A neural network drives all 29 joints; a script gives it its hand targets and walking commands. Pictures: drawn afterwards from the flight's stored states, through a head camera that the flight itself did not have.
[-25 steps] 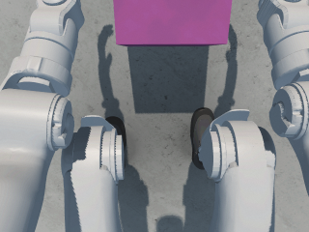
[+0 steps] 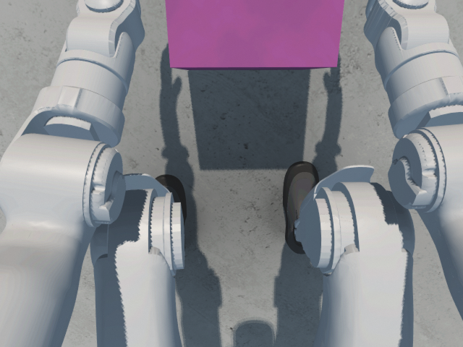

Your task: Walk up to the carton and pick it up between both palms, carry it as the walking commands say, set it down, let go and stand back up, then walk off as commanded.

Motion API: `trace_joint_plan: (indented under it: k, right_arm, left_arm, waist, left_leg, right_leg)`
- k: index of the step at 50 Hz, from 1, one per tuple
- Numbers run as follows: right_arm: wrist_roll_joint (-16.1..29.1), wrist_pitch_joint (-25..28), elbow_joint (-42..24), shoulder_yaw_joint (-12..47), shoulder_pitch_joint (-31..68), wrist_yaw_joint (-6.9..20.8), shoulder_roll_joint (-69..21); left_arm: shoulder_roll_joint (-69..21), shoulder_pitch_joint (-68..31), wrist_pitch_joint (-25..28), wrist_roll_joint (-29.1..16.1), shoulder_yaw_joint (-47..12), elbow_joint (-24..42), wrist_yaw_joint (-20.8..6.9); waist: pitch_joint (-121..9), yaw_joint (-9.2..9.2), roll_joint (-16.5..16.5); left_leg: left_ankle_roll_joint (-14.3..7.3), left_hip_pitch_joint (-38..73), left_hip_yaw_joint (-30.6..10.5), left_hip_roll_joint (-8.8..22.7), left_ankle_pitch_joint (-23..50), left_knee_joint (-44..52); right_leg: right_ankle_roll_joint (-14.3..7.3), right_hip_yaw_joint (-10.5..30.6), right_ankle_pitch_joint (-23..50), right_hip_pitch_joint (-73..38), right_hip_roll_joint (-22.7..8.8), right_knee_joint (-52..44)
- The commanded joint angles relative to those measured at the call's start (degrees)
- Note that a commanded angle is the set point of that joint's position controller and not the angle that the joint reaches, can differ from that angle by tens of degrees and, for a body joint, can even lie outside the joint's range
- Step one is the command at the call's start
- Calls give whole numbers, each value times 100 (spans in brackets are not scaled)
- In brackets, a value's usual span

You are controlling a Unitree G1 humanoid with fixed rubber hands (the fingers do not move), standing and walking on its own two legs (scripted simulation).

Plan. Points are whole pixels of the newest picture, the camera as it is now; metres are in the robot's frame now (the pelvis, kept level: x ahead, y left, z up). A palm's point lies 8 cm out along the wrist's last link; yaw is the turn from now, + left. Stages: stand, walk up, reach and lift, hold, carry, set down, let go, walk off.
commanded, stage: reach and lift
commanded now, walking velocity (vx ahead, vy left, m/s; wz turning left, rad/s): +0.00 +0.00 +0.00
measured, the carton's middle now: out of the picture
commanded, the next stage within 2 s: none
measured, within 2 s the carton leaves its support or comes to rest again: leaves its support in 0.88 s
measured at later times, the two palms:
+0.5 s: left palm out of the picture +0.55 +0.12 -0.20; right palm out of the picture +0.54 -0.20 -0.21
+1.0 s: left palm out of the picture +0.55 +0.13 -0.18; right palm out of the picture +0.54 -0.18 -0.18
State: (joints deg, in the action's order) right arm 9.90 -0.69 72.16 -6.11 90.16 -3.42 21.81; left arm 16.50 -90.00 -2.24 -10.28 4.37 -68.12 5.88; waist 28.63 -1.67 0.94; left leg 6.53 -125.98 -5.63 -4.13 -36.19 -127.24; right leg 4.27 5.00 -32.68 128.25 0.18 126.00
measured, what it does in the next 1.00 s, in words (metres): stands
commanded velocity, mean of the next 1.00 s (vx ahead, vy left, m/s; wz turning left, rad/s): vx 0.00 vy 0.00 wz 0.00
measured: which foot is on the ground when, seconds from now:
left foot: down 0.00-1.00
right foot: down 0.00-1.00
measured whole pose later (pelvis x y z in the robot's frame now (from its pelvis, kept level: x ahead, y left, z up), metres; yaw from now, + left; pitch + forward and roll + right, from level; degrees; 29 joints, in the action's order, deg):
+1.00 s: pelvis -0.01 +0.00 -0.01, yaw +0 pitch +33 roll +1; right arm 6.8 -9.5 63.6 -8.1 88.5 -5.1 20.0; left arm 14.8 -87.7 -9.3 -6.2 10.6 -61.1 8.0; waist 27.8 -1.6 1.1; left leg 5.9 -126.0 -4.6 -4.5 -35.1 -128.3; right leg 4.9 6.3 -31.7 128.1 0.5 127.3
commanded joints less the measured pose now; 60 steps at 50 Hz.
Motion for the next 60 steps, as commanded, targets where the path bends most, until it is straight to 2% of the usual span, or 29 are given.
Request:
trace_joint_plan:
  k: [1, 2, 3, 5, 7, 10, 13, 14, 16, 18, 26, 29, 32, 33, 34, 35, 37, 38, 40, 41, 42, 43, 44, 45, 48, 49, 53, 55, 60]
  right_arm:
    - [-23, 167, -798, 116, 1698, 135, 120]
    - [-56, 168, -835, 80, 1627, 152, 55]
    - [-44, 162, -823, 155, 1826, 178, -27]
    - [41, 126, -928, 370, 2093, 295, -815]
    - [113, 62, -1023, 535, 2380, 492, -1539]
    - [-22, -97, -1219, 567, 2784, 891, -3007]
    - [-200, -261, -1342, 553, 2715, 1228, -3765]
    - [-227, -330, -1227, 554, 2661, 1338, -4097]
    - [-233, -410, -1431, 616, 2618, 1445, -4336]
    - [-232, -491, -1410, 731, 2472, 1550, -4678]
    - [-174, -540, -1691, 788, 2184, 1627, -4926]
    - [-107, -531, -1601, 858, 2064, 1604, -5108]
    - [-66, -508, -1747, 992, 2257, 1565, -4959]
    - [-17, -506, -1792, 988, 2337, 1581, -5041]
    - [-19, -510, -1838, 1076, 2353, 1558, -5025]
    - [20, -513, -1905, 1030, 2360, 1561, -5151]
    - [67, -498, -1925, 1082, 2399, 1535, -5155]
    - [16, -488, -1968, 1056, 2355, 1519, -5145]
    - [119, -482, -2155, 1211, 2573, 1504, -5339]
    - [120, -476, -2186, 1212, 2667, 1456, -5256]
    - [162, -459, -2327, 1191, 2772, 1425, -5333]
    - [220, -459, -2513, 1288, 3023, 1410, -5271]
    - [202, -477, -2569, 1258, 3083, 1382, -5286]
    - [221, -502, -2461, 1209, 3002, 1401, -5400]
    - [79, -583, -2521, 1155, 3047, 1371, -5378]
    - [82, -632, -2401, 1099, 3182, 1397, -5390]
    - [-128, -892, -2243, 909, 3268, 1540, -5438]
    - [-86, -963, -2473, 1047, 3377, 1597, -5597]
    - [194, -1066, -2980, 1315, 4004, 1661, -5893]
  left_arm:
    - [174, -1467, 210, 222, 189, 641, -24]
    - [74, -1344, 172, 403, 272, 599, -35]
    - [-36, -1588, 190, 285, 182, 712, -74]
    - [-698, -1920, 190, 244, -61, 839, -209]
    - [-1478, -1955, 106, 368, -62, 700, -386]
    - [-3033, -2263, -52, 408, -256, 832, -801]
    - [-3956, -2114, -264, 632, -220, 828, -1135]
    - [-4286, -2173, -330, 727, -262, 864, -1229]
    - [-4512, -2013, -403, 726, -169, 904, -1333]
    - [-4640, -1845, -441, 828, -65, 857, -1421]
    - [-5005, -1557, -467, 730, -115, 1062, -1503]
    - [-5040, -1464, -450, 788, -80, 1077, -1517]
    - [-5092, -1649, -425, 606, -205, 1226, -1483]
    - [-5049, -1659, -430, 684, -206, 1223, -1463]
    - [-5117, -1669, -432, 694, -93, 1170, -1470]
    - [-5248, -1661, -479, 634, -231, 1165, -1469]
    - [-5213, -1867, -408, 542, -403, 1410, -1437]
    - [-5390, -1967, -421, 467, -406, 1375, -1453]
    - [-5423, -1955, -393, 451, -408, 1513, -1388]
    - [-5321, -2315, -349, 290, -572, 1698, -1391]
    - [-5478, -2473, -349, 204, -709, 1786, -1388]
    - [-5446, -2591, -380, 160, -781, 1866, -1343]
    - [-5629, -2671, -406, 65, -795, 1904, -1341]
    - [-5654, -2758, -404, 78, -810, 1945, -1330]
    - [-5859, -3163, -467, -85, -1019, 2241, -1323]
    - [-5766, -3160, -523, 24, -984, 2134, -1328]
    - [-5866, -3387, -763, 22, -833, 2065, -1379]
    - [-5921, -3494, -806, 22, -838, 2241, -1381]
    - [-5866, -3527, -929, 155, -705, 2420, -1300]
  waist:
    - [-6757, 95, -202]
    - [-6558, 142, 27]
    - [-6775, 103, -230]
    - [-6853, 24, -151]
    - [-6700, 220, -51]
    - [-6475, -12, 45]
    - [-6133, -63, 161]
    - [-6015, 46, 248]
    - [-5950, -19, 150]
    - [-5891, 173, -116]
    - [-5954, 51, 15]
    - [-5924, 154, -14]
    - [-6191, -42, -153]
    - [-6260, 148, 93]
    - [-6190, 106, -127]
    - [-6256, 152, 111]
    - [-6492, 82, 93]
    - [-6576, -96, 96]
    - [-7024, 62, -110]
    - [-7203, -131, -243]
    - [-7463, -278, -24]
    - [-7688, -161, 12]
    - [-8067, -320, 4]
    - [-7975, -222, 130]
    - [-8544, -487, 141]
    - [-8516, -359, 148]
    - [-8682, -447, 42]
    - [-9070, -381, -76]
    - [-9812, 158, -235]
  left_leg:
    - [-209, 2482, 870, -74, 2426, 837]
    - [-209, 2357, 915, -70, 2378, 872]
    - [-217, 2426, 882, -105, 2385, 805]
    - [-245, 2515, 902, -129, 2250, 792]
    - [-261, 2630, 906, -171, 2243, 774]
    - [-300, 2560, 868, -232, 2085, 737]
    - [-333, 2443, 898, -256, 1987, 760]
    - [-301, 2392, 938, -285, 1946, 771]
    - [-377, 2229, 964, -300, 1937, 704]
    - [-426, 1993, 1016, -332, 1953, 643]
    - [-461, 1948, 999, -353, 2355, 591]
    - [-486, 1727, 1036, -380, 2395, 553]
    - [-471, 1835, 1016, -383, 2482, 537]
    - [-463, 1934, 1058, -393, 2480, 604]
    - [-497, 1751, 1063, -399, 2493, 551]
    - [-478, 1938, 1096, -446, 2501, 621]
    - [-484, 2056, 1076, -440, 2619, 578]
    - [-452, 2136, 1074, -441, 2617, 586]
    - [-473, 2270, 1083, -461, 2869, 621]
    - [-479, 2300, 1057, -437, 2800, 587]
    - [-476, 2451, 1040, -468, 2869, 611]
    - [-456, 2671, 1071, -444, 2861, 593]
    - [-447, 2846, 1078, -466, 2873, 577]
    - [-431, 2902, 1094, -473, 2902, 671]
    - [-394, 3192, 1128, -476, 2697, 750]
    - [-378, 3115, 1133, -448, 2427, 831]
    - [-402, 3382, 1186, -415, 1718, 985]
    - [-417, 3486, 1213, -430, 1899, 996]
    - [-495, 3712, 1332, -415, 2012, 1069]
  right_leg:
    - [-90, -674, 2338, -3183, 205, -729]
    - [-98, -670, 2372, -3116, 244, -757]
    - [-87, -647, 2358, -3309, 232, -725]
    - [-105, -690, 2279, -3319, 269, -755]
    - [-132, -722, 2142, -3173, 323, -704]
    - [-210, -812, 1947, -2881, 386, -657]
    - [-262, -898, 1733, -2561, 449, -621]
    - [-282, -907, 1687, -2411, 507, -618]
    - [-300, -908, 1625, -2352, 502, -565]
    - [-272, -882, 1688, -2469, 538, -577]
    - [-304, -863, 2135, -2312, 567, -544]
    - [-302, -799, 2270, -2309, 604, -546]
    - [-287, -823, 2388, -2530, 520, -516]
    - [-310, -799, 2364, -2492, 531, -549]
    - [-293, -745, 2382, -2502, 557, -593]
    - [-292, -789, 2352, -2488, 612, -569]
    - [-313, -818, 2442, -2503, 607, -526]
    - [-298, -858, 2469, -2607, 608, -578]
    - [-244, -877, 2745, -2893, 583, -552]
    - [-242, -934, 2741, -3016, 566, -521]
    - [-270, -951, 2743, -2992, 621, -513]
    - [-257, -930, 2736, -3147, 572, -530]
    - [-265, -971, 2711, -3247, 586, -582]
    - [-270, -1007, 2695, -3129, 609, -589]
    - [-293, -1072, 2529, -3418, 569, -679]
    - [-280, -1123, 2343, -3464, 524, -685]
    - [-345, -1224, 1462, -3399, 453, -860]
    - [-309, -1232, 1695, -3722, 459, -870]
    - [-250, -1217, 1688, -4069, 491, -987]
